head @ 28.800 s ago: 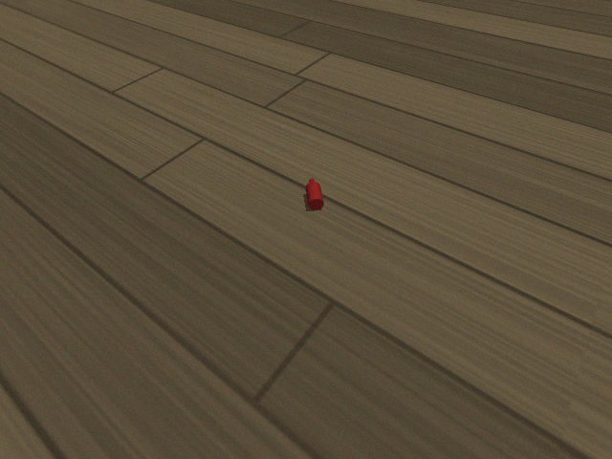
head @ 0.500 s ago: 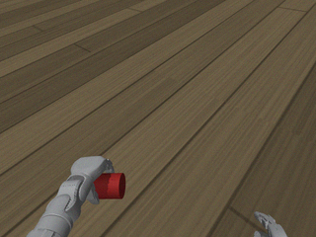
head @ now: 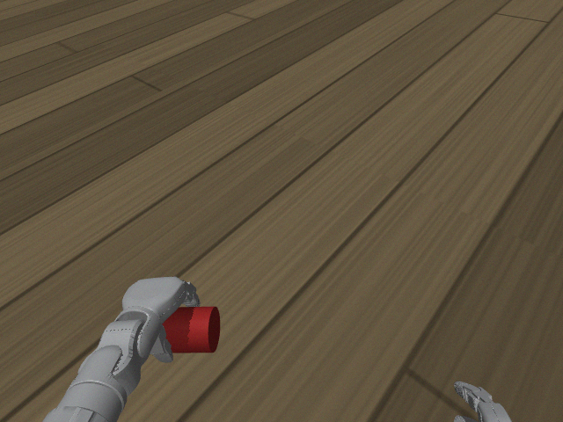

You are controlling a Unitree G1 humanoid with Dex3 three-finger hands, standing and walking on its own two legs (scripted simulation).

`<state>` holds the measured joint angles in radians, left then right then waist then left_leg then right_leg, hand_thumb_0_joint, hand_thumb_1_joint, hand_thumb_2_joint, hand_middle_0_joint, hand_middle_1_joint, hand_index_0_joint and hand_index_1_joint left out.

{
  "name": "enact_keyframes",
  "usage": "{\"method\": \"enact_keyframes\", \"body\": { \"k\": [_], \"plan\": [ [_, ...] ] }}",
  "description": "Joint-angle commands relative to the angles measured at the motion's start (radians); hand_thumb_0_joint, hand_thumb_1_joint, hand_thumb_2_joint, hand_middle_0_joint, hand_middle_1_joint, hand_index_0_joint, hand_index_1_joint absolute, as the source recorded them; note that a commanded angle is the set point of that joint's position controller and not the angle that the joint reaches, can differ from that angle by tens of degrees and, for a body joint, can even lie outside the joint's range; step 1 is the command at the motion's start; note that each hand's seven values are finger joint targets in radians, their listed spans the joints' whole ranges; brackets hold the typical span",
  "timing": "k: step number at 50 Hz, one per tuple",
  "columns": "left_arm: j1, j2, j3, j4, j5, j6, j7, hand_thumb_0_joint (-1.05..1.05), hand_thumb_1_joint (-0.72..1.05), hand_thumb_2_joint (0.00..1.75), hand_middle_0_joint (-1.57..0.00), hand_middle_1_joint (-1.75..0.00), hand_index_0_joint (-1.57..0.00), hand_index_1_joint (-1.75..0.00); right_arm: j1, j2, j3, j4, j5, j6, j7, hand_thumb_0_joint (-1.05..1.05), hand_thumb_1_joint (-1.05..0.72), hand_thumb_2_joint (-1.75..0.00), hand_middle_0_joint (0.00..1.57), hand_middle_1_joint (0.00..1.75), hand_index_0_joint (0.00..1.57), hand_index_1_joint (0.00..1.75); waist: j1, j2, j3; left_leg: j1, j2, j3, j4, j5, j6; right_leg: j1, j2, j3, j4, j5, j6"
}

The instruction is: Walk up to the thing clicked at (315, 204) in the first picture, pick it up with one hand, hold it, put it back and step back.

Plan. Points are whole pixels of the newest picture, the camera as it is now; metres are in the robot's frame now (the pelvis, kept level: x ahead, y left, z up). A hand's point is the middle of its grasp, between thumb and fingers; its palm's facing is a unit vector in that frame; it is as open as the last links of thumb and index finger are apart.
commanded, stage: crouch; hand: left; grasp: from above
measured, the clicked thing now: (164, 329) +0.30 +0.24 -0.08
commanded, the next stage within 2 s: none
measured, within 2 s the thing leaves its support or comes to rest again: neither
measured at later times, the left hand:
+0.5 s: hand (177, 345) +0.29 +0.23 -0.12, palm faces -0.49 +0.02 -0.87, open 9.5 cm
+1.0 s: hand (212, 362) +0.34 +0.23 -0.37, palm faces -0.46 +0.03 -0.89, open 9.7 cm
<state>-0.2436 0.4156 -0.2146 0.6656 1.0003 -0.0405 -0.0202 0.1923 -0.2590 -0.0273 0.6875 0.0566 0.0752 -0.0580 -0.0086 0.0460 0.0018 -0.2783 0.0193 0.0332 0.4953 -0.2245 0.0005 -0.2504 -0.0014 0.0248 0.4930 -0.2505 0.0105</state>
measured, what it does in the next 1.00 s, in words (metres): lowers itself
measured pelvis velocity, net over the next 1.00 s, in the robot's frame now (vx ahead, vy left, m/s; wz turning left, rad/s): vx -0.06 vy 0.01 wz -0.01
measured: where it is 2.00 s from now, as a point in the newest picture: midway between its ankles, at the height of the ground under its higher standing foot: outside the picture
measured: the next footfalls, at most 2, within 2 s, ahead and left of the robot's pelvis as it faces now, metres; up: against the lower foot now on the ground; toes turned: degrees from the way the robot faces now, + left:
none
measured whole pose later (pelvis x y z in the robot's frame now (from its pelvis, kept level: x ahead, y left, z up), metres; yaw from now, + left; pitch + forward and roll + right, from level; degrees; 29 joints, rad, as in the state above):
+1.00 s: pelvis -0.06 +0.01 -0.23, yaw -1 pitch +33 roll -3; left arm -0.69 0.45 -0.06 1.23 1.19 -0.08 0.37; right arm 0.23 -0.23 -0.04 0.76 -0.06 -0.02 -0.01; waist -0.15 0.05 -0.19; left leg -1.70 0.03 -0.03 1.71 -0.58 0.01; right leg -1.64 0.01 -0.02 1.69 -0.62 0.02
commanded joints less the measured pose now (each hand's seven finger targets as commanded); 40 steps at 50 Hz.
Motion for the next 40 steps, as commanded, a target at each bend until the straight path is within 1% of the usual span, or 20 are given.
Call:
{"method": "enact_keyframes", "body": {
  "k": [1,3,4,5,6,11,12,13,14,16,20,24,26,30,32,34,35,36,37,40],
  "plan": [
    [-0.339,0.194,0.094,-0.203,-0.008,-0.007,0.040,0.00,0.79,0.67,-1.26,-0.29,-1.20,-0.36,-0.074,-0.129,-0.047,-0.135,0.000,-0.037,-0.008,0.00,-0.90,-0.90,0.20,0.30,0.20,0.30,-0.002,-0.015,-0.242,0.151,-0.028,-0.011,-0.057,0.180,0.011,0.003,0.032,-0.018,-0.075,0.164,-0.023],
    [-0.385,0.242,0.127,-0.252,-0.007,-0.017,0.039,0.00,0.79,0.69,-1.26,-0.29,-1.20,-0.36,-0.076,-0.132,-0.049,-0.142,0.001,-0.036,-0.011,0.00,-0.90,-0.90,0.20,0.30,0.20,0.30,0.007,0.002,-0.279,0.167,-0.030,-0.009,-0.051,0.193,0.011,0.017,0.029,-0.014,-0.078,0.174,-0.021],
    [-0.352,0.250,0.142,-0.221,-0.005,-0.015,0.038,0.00,0.79,0.68,-1.26,-0.29,-1.20,-0.36,-0.079,-0.128,-0.046,-0.141,0.002,-0.035,-0.010,0.00,-0.90,-0.90,0.20,0.30,0.20,0.30,0.015,-0.009,-0.268,0.159,-0.032,-0.007,-0.052,0.196,0.013,0.028,0.028,-0.014,-0.080,0.177,-0.021],
    [-0.372,0.217,0.109,-0.245,-0.007,-0.018,0.035,0.00,0.85,0.67,-1.23,-0.36,-1.22,-0.38,-0.074,-0.125,-0.045,-0.141,0.001,-0.035,-0.009,0.00,-0.89,-0.91,0.20,0.30,0.20,0.30,-0.001,-0.007,-0.276,0.164,-0.035,-0.003,-0.047,0.203,0.017,0.025,0.026,-0.010,-0.079,0.194,-0.018],
    [-0.350,0.227,0.131,-0.228,-0.016,-0.019,0.040,0.00,0.78,0.59,-1.15,-0.31,-1.14,-0.32,-0.071,-0.129,-0.047,-0.139,0.002,-0.033,-0.010,0.00,-0.87,-0.89,0.20,0.30,0.20,0.30,0.009,-0.013,-0.271,0.166,-0.031,-0.008,-0.050,0.208,0.013,0.031,0.029,-0.014,-0.077,0.191,-0.019],
    [-0.281,0.175,0.103,-0.144,0.008,-0.027,0.072,0.00,0.80,0.57,-1.24,-0.28,-1.20,-0.33,-0.065,-0.130,-0.051,-0.136,0.000,-0.025,-0.007,0.00,-0.89,-0.90,0.20,0.30,0.20,0.30,-0.009,-0.049,-0.205,0.132,-0.032,-0.009,-0.049,0.181,0.011,-0.017,0.030,-0.020,-0.072,0.165,-0.022],
    [-0.285,0.184,0.113,-0.144,0.014,-0.033,0.083,0.00,0.78,0.58,-1.24,-0.27,-1.19,-0.32,-0.061,-0.131,-0.053,-0.131,-0.002,-0.023,-0.006,0.00,-0.89,-0.90,0.20,0.30,0.20,0.30,-0.006,-0.051,-0.212,0.129,-0.031,-0.011,-0.040,0.182,0.010,-0.021,0.028,-0.021,-0.070,0.162,-0.021],
    [-0.312,0.170,0.095,-0.140,0.024,-0.040,0.094,0.00,0.78,0.59,-1.24,-0.28,-1.19,-0.33,-0.053,-0.130,-0.054,-0.129,-0.004,-0.021,-0.005,0.00,-0.89,-0.90,0.20,0.30,0.20,0.30,-0.016,-0.059,-0.216,0.118,-0.034,-0.010,-0.030,0.186,0.013,-0.031,0.027,-0.020,-0.062,0.171,-0.019],
    [-0.298,0.185,0.117,-0.112,0.028,-0.044,0.113,0.00,0.78,0.60,-1.24,-0.26,-1.19,-0.32,-0.053,-0.130,-0.055,-0.123,-0.006,-0.018,-0.004,0.00,-0.89,-0.90,0.20,0.30,0.20,0.30,-0.008,-0.068,-0.220,0.111,-0.035,-0.010,-0.019,0.189,0.012,-0.036,0.026,-0.020,-0.053,0.175,-0.018],
    [-0.343,0.159,0.097,-0.078,0.050,-0.057,0.151,0.00,0.77,0.61,-1.23,-0.27,-1.18,-0.33,-0.038,-0.128,-0.056,-0.112,-0.013,-0.015,0.001,0.00,-0.89,-0.90,0.20,0.30,0.20,0.30,-0.030,-0.063,-0.231,0.083,-0.038,-0.007,0.018,0.188,0.013,-0.081,0.020,-0.015,-0.023,0.187,-0.015],
    [-0.393,0.153,0.099,0.048,0.099,-0.067,0.236,0.00,0.79,0.59,-1.24,-0.27,-1.20,-0.33,0.005,-0.142,-0.068,-0.079,-0.032,-0.014,0.020,0.00,-0.89,-0.90,0.20,0.30,0.20,0.30,-0.050,-0.046,-0.269,-0.010,-0.027,-0.017,0.132,0.150,0.004,-0.215,0.022,-0.028,0.080,0.142,-0.021],
    [-0.502,0.120,0.083,0.144,0.158,-0.078,0.323,0.00,0.83,0.63,-1.27,-0.29,-1.22,-0.34,0.045,-0.150,-0.085,-0.052,-0.053,-0.027,0.039,0.00,-0.89,-0.90,0.20,0.30,0.20,0.30,-0.077,-0.019,-0.363,-0.167,-0.022,-0.028,0.341,0.135,0.002,-0.424,0.022,-0.033,0.269,0.117,-0.026],
    [-0.517,0.154,0.118,0.196,0.190,-0.083,0.370,0.00,0.82,0.66,-1.26,-0.32,-1.21,-0.38,0.068,-0.158,-0.093,-0.051,-0.063,-0.034,0.048,0.00,-0.89,-0.90,0.20,0.30,0.20,0.30,-0.072,0.004,-0.407,-0.279,-0.021,-0.030,0.433,0.085,0.004,-0.522,0.025,-0.035,0.359,0.070,-0.032],
    [-0.607,0.135,0.117,0.226,0.221,-0.072,0.436,0.00,0.89,0.60,-1.28,-0.32,-1.25,-0.35,0.102,-0.165,-0.100,-0.046,-0.076,-0.046,0.046,0.00,-0.89,-0.90,0.20,0.30,0.20,0.30,-0.092,0.073,-0.538,-0.383,-0.018,-0.038,0.570,0.056,0.002,-0.698,0.034,-0.049,0.516,0.031,-0.042],
    [-0.608,0.176,0.152,0.296,0.221,-0.054,0.461,0.00,0.88,0.61,-1.27,-0.33,-1.25,-0.36,0.102,-0.176,-0.102,-0.035,-0.083,-0.054,0.040,0.00,-0.89,-0.90,0.20,0.30,0.20,0.30,-0.081,0.075,-0.545,-0.476,-0.013,-0.059,0.625,0.010,0.001,-0.798,0.036,-0.063,0.598,-0.012,-0.045],
    [-0.661,0.186,0.158,0.331,0.215,-0.042,0.472,0.00,0.87,0.63,-1.28,-0.31,-1.24,-0.35,0.110,-0.177,-0.101,-0.030,-0.093,-0.067,0.033,0.00,-0.89,-0.90,0.20,0.30,0.20,0.30,-0.097,0.077,-0.585,-0.561,-0.007,-0.077,0.688,-0.032,0.003,-0.893,0.038,-0.069,0.679,-0.049,-0.047],
    [-0.679,0.214,0.173,0.331,0.216,-0.037,0.478,0.00,0.87,0.65,-1.28,-0.33,-1.24,-0.37,0.116,-0.182,-0.105,-0.030,-0.093,-0.073,0.030,0.00,-0.89,-0.90,0.20,0.30,0.20,0.30,-0.088,0.079,-0.615,-0.593,-0.007,-0.082,0.712,-0.071,0.003,-0.923,0.036,-0.071,0.709,-0.076,-0.049],
    [-0.710,0.207,0.165,0.322,0.215,-0.032,0.480,0.00,0.86,0.67,-1.28,-0.32,-1.23,-0.37,0.116,-0.179,-0.103,-0.027,-0.095,-0.078,0.026,0.00,-0.89,-0.90,0.20,0.30,0.20,0.30,-0.100,0.092,-0.637,-0.646,-0.010,-0.078,0.745,-0.101,0.007,-0.950,0.036,-0.068,0.736,-0.091,-0.048],
    [-0.693,0.214,0.180,0.328,0.204,-0.024,0.480,0.00,0.86,0.68,-1.28,-0.33,-1.23,-0.38,0.124,-0.181,-0.104,-0.031,-0.096,-0.082,0.024,0.00,-0.89,-0.90,0.20,0.30,0.20,0.30,-0.091,0.080,-0.679,-0.660,-0.010,-0.081,0.769,-0.117,0.008,-0.958,0.035,-0.070,0.759,-0.106,-0.048],
    [-0.722,0.181,0.156,0.339,0.175,-0.013,0.465,0.00,0.84,0.72,-1.27,-0.34,-1.22,-0.40,0.126,-0.178,-0.106,-0.021,-0.104,-0.098,0.021,0.00,-0.89,-0.90,0.20,0.30,0.20,0.30,-0.113,0.081,-0.714,-0.745,-0.011,-0.089,0.834,-0.175,0.009,-1.042,0.028,-0.072,0.828,-0.150,-0.048]
  ]
}}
